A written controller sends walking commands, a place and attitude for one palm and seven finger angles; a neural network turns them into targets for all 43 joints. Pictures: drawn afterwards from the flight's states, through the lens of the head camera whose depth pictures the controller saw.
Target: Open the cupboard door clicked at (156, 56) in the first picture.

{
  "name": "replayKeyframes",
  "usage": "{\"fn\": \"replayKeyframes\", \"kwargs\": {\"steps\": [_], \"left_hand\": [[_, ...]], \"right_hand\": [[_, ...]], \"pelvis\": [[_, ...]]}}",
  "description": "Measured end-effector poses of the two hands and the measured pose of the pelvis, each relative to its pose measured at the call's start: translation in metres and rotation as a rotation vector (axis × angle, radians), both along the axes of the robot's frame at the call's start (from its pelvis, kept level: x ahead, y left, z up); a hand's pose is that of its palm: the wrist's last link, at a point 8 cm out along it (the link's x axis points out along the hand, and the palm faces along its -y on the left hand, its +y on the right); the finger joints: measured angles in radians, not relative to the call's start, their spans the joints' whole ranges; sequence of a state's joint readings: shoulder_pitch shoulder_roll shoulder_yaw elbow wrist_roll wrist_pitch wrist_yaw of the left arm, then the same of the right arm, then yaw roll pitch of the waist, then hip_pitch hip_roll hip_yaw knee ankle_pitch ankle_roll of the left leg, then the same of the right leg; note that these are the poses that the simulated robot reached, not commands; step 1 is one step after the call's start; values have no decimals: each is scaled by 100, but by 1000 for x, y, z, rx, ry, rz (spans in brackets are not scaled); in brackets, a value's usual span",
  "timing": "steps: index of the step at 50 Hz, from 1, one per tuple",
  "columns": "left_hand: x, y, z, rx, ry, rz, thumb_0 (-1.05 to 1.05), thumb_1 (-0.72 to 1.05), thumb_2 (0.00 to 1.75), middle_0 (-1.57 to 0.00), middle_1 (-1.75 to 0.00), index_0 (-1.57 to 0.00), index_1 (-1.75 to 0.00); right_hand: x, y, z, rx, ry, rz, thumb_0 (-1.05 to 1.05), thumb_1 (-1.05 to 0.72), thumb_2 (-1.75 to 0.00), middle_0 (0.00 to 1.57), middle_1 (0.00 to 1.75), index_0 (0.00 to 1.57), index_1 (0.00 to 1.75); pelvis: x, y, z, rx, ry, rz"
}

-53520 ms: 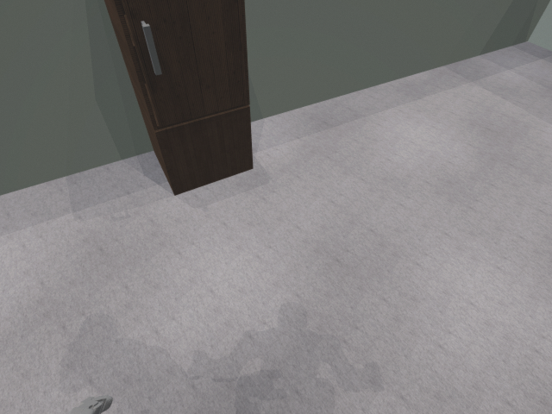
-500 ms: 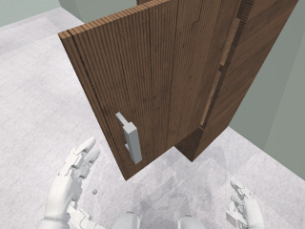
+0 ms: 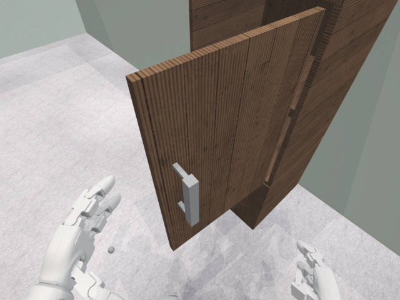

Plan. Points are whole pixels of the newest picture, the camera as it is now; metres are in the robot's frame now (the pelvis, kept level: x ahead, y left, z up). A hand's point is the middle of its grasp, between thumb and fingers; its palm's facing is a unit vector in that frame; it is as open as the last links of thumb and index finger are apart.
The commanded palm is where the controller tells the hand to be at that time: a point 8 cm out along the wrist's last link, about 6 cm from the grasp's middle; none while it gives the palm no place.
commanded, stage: draw the hand back to the body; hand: left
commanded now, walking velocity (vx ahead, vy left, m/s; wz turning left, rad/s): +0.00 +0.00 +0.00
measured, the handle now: (185, 196) +0.32 +0.06 +0.04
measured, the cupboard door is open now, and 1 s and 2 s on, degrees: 85 85 85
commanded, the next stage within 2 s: step back with the hand held close in 1.16 s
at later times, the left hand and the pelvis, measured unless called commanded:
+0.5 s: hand (49, 206) +0.22 +0.23 +0.17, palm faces +0.30 -0.87 -0.39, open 12.5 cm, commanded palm +0.17 +0.28 +0.20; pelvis +0.03 +0.01 +0.05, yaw -1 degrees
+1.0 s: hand (22, 178) +0.23 +0.25 +0.22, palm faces +0.42 -0.81 -0.40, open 7.6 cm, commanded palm +0.18 +0.29 +0.24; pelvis +0.03 -0.01 +0.07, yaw -2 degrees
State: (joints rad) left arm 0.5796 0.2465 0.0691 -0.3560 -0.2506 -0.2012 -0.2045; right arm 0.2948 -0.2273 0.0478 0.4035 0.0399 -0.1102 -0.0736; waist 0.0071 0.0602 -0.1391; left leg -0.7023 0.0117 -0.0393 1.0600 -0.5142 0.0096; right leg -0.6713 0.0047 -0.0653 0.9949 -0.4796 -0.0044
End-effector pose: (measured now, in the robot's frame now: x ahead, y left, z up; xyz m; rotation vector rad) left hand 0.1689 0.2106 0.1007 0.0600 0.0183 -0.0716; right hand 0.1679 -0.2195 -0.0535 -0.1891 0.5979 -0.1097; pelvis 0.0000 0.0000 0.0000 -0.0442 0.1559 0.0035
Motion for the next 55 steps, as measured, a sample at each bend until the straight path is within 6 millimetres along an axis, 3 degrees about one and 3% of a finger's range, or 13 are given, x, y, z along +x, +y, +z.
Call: {"fn": "replayKeyframes", "kwargs": {"steps": [5,9,16,23,41,47,55], "left_hand": [[0,15,13,10,-13,21,-1,-47,31,-16,-30,-16,-30],[1,27,29,171,17,143,-1,-40,34,-16,-30,-16,-30],[-2,43,51,286,46,298,-1,-19,43,-17,-30,-17,-30],[8,59,78,339,-7,374,0,4,53,-18,-30,-18,-30],[18,83,143,420,-190,496,1,66,80,-20,-30,-20,-30],[18,79,141,402,-183,504,1,81,86,-21,-30,-21,-30],[16,69,136,399,-160,477,2,87,89,-21,-30,-21,-30]], "right_hand": [[7,3,9,-9,-21,8,2,-90,-90,21,30,20,30],[12,6,17,-25,-13,-1,2,-90,-90,21,30,20,30],[16,15,26,-19,11,4,1,-90,-90,21,30,20,30],[22,20,31,-14,31,25,1,-90,-90,21,30,20,30],[39,0,46,-24,36,31,1,-90,-90,21,30,20,30],[38,-8,45,-20,49,26,1,-90,-90,21,30,20,30],[32,-15,44,-22,58,15,1,-90,-90,21,30,20,30]], "pelvis": [[4,4,6,-5,-21,3],[10,6,16,1,-43,-7],[18,11,33,9,-91,-10],[26,12,47,17,-138,-12],[33,1,65,28,-208,-25],[32,-4,67,30,-217,-29],[31,-10,69,31,-227,-32]]}}
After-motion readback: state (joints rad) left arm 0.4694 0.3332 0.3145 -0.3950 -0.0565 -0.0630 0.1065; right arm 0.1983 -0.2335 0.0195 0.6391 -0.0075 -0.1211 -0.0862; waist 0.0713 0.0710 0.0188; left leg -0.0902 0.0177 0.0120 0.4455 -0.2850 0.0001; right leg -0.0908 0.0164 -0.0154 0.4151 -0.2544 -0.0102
